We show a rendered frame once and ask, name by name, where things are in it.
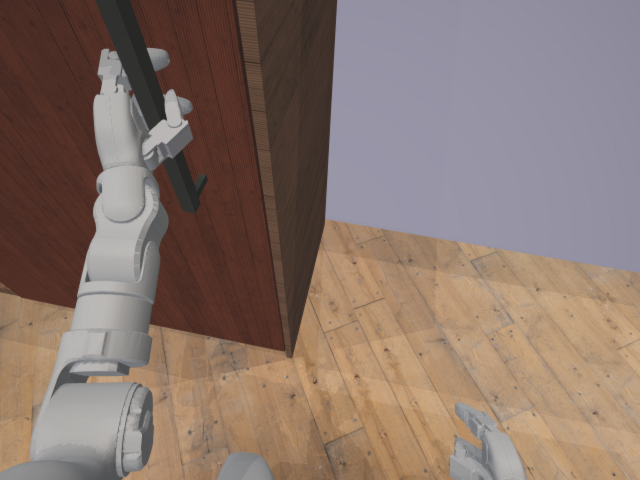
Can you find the robot left thigh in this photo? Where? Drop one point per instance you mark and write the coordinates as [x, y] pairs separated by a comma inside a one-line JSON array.
[[245, 466]]

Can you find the wardrobe door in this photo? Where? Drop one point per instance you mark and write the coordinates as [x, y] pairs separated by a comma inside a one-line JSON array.
[[216, 275]]

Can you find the robot left upper arm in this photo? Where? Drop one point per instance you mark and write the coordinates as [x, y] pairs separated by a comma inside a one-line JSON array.
[[91, 431]]

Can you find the left robot forearm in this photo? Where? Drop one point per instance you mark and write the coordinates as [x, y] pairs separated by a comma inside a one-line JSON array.
[[109, 330]]

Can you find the robot left hand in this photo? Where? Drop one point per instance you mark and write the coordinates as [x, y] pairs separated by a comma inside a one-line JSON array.
[[120, 127]]

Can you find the handle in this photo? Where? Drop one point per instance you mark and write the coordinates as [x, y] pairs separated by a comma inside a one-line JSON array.
[[123, 28]]

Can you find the robot right hand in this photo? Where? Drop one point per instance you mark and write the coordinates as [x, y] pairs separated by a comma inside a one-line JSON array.
[[498, 458]]

